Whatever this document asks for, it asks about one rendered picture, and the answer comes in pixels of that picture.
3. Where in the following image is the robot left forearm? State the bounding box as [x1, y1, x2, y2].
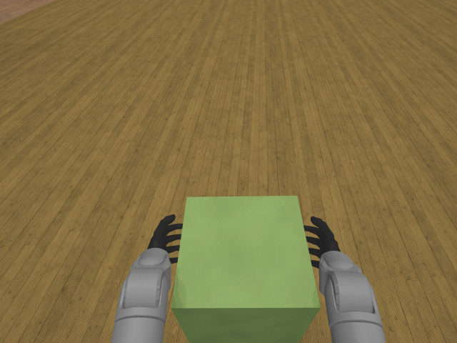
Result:
[111, 248, 171, 343]

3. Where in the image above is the robot right hand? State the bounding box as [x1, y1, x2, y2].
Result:
[303, 217, 340, 268]

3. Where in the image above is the carton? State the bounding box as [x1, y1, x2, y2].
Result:
[171, 196, 321, 343]

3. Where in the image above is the robot left hand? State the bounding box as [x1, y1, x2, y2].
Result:
[147, 214, 183, 264]

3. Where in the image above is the robot right forearm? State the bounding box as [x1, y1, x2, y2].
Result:
[318, 251, 386, 343]

